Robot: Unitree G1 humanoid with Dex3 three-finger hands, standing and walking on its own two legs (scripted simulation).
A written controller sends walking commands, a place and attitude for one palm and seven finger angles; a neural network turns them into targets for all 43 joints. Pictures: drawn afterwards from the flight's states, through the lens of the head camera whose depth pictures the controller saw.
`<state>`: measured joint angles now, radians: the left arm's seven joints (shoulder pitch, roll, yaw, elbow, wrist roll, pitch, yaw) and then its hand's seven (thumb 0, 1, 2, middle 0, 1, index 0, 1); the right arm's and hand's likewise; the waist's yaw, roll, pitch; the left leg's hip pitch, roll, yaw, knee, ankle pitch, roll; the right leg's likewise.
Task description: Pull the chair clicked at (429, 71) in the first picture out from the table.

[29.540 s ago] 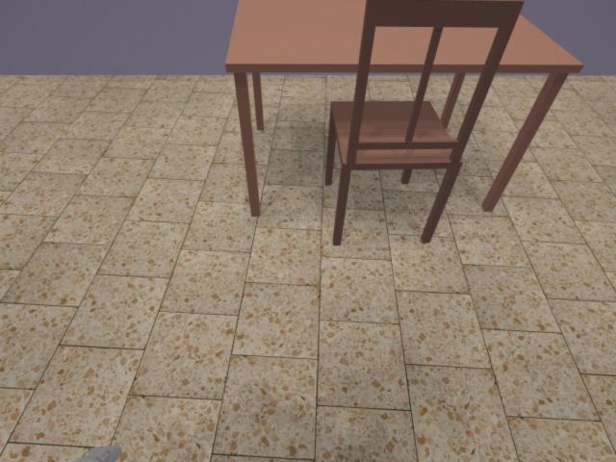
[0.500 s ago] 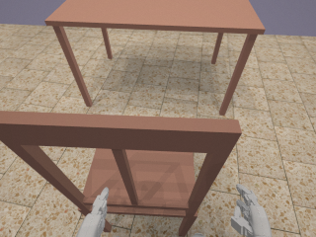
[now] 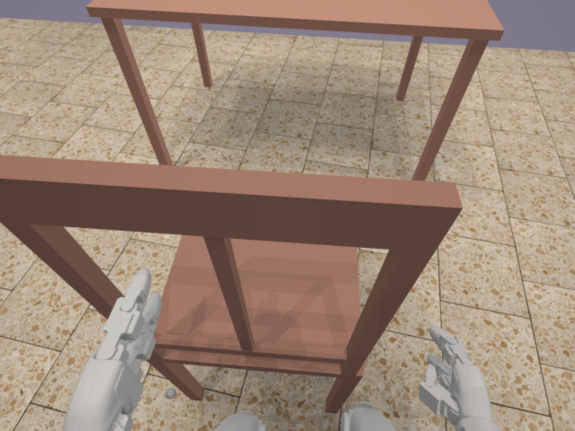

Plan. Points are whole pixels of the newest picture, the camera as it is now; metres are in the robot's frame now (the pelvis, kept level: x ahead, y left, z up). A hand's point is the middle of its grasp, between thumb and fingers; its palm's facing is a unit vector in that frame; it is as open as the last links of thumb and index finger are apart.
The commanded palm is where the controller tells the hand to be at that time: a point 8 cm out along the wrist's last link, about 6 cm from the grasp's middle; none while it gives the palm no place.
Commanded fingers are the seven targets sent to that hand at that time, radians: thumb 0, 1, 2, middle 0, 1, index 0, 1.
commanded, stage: draw the hand back to the body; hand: left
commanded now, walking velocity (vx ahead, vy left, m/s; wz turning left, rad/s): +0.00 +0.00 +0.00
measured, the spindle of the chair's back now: (236, 304) +0.28 +0.10 +0.03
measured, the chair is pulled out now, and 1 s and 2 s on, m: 0.70 0.69 0.69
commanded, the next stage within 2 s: step back with the hand held close in 1.24 s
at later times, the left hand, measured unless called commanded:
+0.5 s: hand (61, 344) +0.18 +0.22 +0.16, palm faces +0.31 -0.86 -0.41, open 14.4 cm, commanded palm +0.14 +0.26 +0.20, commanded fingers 0.00 0.28 0.60 -0.12 -0.17 -0.12 -0.17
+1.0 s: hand out of the picture +0.22 +0.25 +0.26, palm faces +0.53 -0.74 -0.42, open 7.9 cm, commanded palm +0.17 +0.28 +0.26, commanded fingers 0.00 0.90 0.90 -0.20 -0.30 -0.20 -0.30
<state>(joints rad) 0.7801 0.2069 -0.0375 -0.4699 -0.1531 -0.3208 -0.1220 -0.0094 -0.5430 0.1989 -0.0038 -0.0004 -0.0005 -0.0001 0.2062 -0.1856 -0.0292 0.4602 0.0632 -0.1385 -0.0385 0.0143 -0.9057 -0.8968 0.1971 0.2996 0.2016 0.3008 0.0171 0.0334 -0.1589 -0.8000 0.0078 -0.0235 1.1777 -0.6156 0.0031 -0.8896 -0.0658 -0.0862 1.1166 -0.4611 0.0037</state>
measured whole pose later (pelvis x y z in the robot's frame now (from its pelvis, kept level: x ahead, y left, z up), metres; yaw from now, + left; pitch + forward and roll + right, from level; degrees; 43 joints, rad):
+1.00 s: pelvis +0.03 -0.02 +0.09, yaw +0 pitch -3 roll +0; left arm 0.44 0.34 0.37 -0.40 -0.06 -0.07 0.17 0.01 0.79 0.85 -0.20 -0.28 -0.22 -0.30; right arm 0.16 -0.23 0.01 0.67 0.01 -0.18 -0.07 0.01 -0.91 -0.90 0.20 0.30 0.20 0.30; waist 0.07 0.09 0.02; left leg -0.06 0.03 -0.01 0.45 -0.33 -0.02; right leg -0.18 -0.02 -0.09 0.48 -0.24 -0.01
